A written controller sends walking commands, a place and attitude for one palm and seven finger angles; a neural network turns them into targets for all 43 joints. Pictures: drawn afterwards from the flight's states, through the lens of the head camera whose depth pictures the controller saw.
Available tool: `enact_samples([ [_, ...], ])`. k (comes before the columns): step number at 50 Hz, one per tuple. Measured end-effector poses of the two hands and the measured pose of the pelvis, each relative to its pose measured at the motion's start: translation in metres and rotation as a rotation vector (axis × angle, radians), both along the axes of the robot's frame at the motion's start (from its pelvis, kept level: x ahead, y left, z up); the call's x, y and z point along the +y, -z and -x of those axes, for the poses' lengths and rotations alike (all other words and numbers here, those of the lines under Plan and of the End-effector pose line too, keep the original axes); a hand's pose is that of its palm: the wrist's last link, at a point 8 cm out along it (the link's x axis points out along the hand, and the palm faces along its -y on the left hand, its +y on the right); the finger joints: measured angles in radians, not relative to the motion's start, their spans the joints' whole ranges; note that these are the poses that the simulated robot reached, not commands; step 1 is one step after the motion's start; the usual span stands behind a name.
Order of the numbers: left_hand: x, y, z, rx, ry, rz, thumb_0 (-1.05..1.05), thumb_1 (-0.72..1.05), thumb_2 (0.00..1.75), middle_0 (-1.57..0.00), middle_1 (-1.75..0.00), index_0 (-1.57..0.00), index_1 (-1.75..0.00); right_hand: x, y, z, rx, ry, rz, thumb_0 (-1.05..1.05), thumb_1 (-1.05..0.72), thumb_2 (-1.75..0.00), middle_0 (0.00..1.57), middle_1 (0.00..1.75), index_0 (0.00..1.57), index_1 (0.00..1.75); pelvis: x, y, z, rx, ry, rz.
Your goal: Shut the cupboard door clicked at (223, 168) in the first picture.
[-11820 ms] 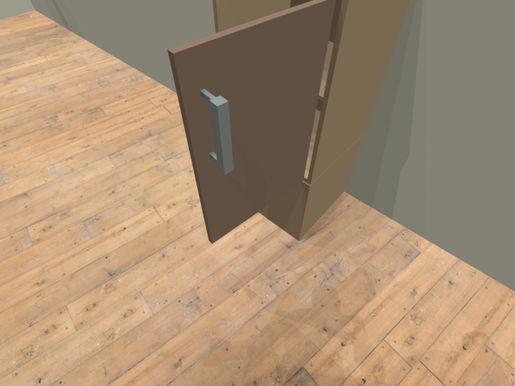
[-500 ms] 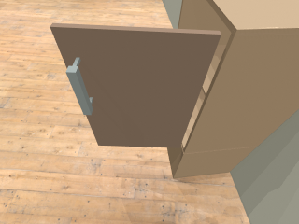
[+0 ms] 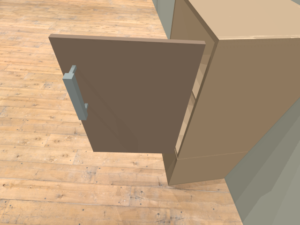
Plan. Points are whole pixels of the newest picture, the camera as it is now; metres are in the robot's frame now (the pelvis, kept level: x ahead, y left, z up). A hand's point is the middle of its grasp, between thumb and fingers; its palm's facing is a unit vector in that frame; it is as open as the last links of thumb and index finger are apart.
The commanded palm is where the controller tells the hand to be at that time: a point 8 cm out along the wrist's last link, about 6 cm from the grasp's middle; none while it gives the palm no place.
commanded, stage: come to a stop and stand still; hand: left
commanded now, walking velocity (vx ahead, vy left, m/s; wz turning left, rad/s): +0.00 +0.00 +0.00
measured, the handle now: (78, 94) +0.46 +0.26 +0.07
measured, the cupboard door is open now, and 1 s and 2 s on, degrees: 82 82 82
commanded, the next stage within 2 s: look again from close up in 0.12 s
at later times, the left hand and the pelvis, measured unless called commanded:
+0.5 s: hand out of the picture +0.01 +0.19 -0.17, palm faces +0.02 -0.98 -0.22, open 7.4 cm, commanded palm none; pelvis +0.01 +0.02 +0.00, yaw +1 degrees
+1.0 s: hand (80, 191) +0.20 +0.20 -0.03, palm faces +0.25 -0.95 -0.15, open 7.2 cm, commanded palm +0.11 +0.23 -0.06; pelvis +0.01 +0.01 -0.01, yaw +3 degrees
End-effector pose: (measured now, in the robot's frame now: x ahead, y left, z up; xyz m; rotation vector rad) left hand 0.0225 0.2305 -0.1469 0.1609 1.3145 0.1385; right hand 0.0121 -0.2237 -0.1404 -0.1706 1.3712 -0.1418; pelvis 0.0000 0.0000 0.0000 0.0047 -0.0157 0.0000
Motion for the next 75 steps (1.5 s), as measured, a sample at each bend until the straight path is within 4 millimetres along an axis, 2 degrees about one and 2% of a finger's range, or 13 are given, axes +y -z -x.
enact_samples([
  [12, 0.002, 0.000, 0.043, 0.107, -0.024, -0.011, 0.00, 0.90, 0.90, -0.20, -0.30, -0.20, -0.30, 0.010, 0.011, 0.004, -0.008, -0.007, -0.026, 0.01, -0.91, -0.90, 0.20, 0.30, 0.20, 0.30, 0.009, 0.005, 0.000, 0.005, -0.018, 0.016],
  [29, 0.008, -0.004, 0.008, 0.046, -0.016, -0.017, 0.00, 0.91, 0.90, -0.20, -0.30, -0.20, -0.30, 0.024, 0.013, 0.002, 0.010, -0.015, -0.048, 0.01, -0.92, -0.90, 0.20, 0.30, 0.20, 0.30, 0.015, 0.004, -0.012, 0.003, -0.009, -0.007],
  [42, 0.001, 0.000, 0.002, 0.068, -0.019, -0.008, 0.00, 0.91, 0.90, -0.20, -0.30, -0.20, -0.30, 0.017, 0.010, -0.010, 0.026, -0.007, -0.027, 0.01, -0.92, -0.90, 0.20, 0.30, 0.20, 0.30, 0.011, 0.003, -0.022, 0.008, -0.008, 0.000],
  [44, 0.012, -0.016, -0.026, -0.106, -0.104, -0.024, 0.01, 0.91, 0.90, -0.20, -0.30, -0.21, -0.30, 0.009, 0.004, -0.020, -0.079, -0.010, 0.019, 0.02, -0.92, -0.90, 0.21, 0.30, 0.20, 0.30, 0.009, 0.006, -0.020, 0.010, -0.011, -0.001],
  [50, 0.014, -0.132, -0.149, -0.900, -0.072, -0.082, 0.02, 0.92, 0.90, -0.23, -0.33, -0.24, -0.34, -0.018, -0.015, -0.086, -0.495, -0.054, 0.053, 0.02, -0.92, -0.90, 0.20, 0.30, 0.20, 0.30, 0.007, 0.014, -0.015, 0.037, -0.052, 0.000],
  [53, 0.002, -0.163, -0.174, -1.193, -0.015, -0.007, 0.01, 0.91, 0.90, -0.26, -0.37, -0.27, -0.38, -0.028, -0.029, -0.123, -0.663, -0.077, 0.061, 0.02, -0.91, -0.90, 0.20, 0.30, 0.20, 0.30, 0.001, 0.024, -0.005, 0.090, -0.043, -0.005],
  [55, -0.008, -0.162, -0.170, -1.318, 0.032, 0.074, 0.01, 0.91, 0.90, -0.29, -0.40, -0.30, -0.41, -0.033, -0.039, -0.144, -0.747, -0.109, 0.070, 0.02, -0.91, -0.90, 0.20, 0.30, 0.20, 0.30, -0.005, 0.034, 0.001, 0.125, -0.033, -0.013],
  [57, -0.015, -0.145, -0.153, -1.351, 0.077, 0.131, 0.00, 0.91, 0.90, -0.32, -0.44, -0.33, -0.44, -0.036, -0.046, -0.162, -0.806, -0.154, 0.081, 0.02, -0.91, -0.90, 0.20, 0.30, 0.20, 0.30, -0.012, 0.045, 0.007, 0.149, -0.032, -0.017],
  [62, -0.009, -0.087, -0.086, -1.154, 0.039, 0.125, 0.00, 0.90, 0.90, -0.41, -0.53, -0.42, -0.54, -0.036, -0.048, -0.198, -0.890, -0.271, 0.102, 0.01, -0.91, -0.90, 0.20, 0.30, 0.20, 0.30, -0.021, 0.071, 0.020, 0.188, -0.054, -0.003],
  [64, 0.001, -0.084, -0.066, -1.133, 0.001, 0.058, 0.01, 0.90, 0.90, -0.45, -0.57, -0.46, -0.57, -0.030, -0.042, -0.207, -0.910, -0.304, 0.093, 0.01, -0.91, -0.90, 0.20, 0.30, 0.20, 0.30, -0.022, 0.080, 0.024, 0.197, -0.067, 0.013],
  [66, 0.010, -0.097, -0.058, -1.202, -0.011, -0.017, 0.02, 0.89, 0.90, -0.49, -0.61, -0.49, -0.61, -0.020, -0.032, -0.210, -0.918, -0.328, 0.073, 0.01, -0.91, -0.90, 0.20, 0.30, 0.20, 0.30, -0.023, 0.086, 0.027, 0.203, -0.079, 0.029],
  [71, 0.004, -0.148, -0.087, -1.503, 0.102, -0.013, 0.02, 0.90, 0.90, -0.57, -0.71, -0.58, -0.71, 0.006, -0.002, -0.195, -0.888, -0.320, -0.009, 0.01, -0.91, -0.90, 0.20, 0.30, 0.20, 0.30, -0.023, 0.096, 0.037, 0.196, -0.089, 0.057],
  [75, -0.015, -0.148, -0.129, -1.397, 0.251, 0.144, 0.01, 0.90, 0.90, -0.64, -0.79, -0.65, -0.79, 0.016, 0.012, -0.161, -0.802, -0.222, -0.058, 0.02, -0.90, -0.90, 0.21, 0.30, 0.20, 0.30, -0.020, 0.089, 0.039, 0.190, -0.076, 0.049],
])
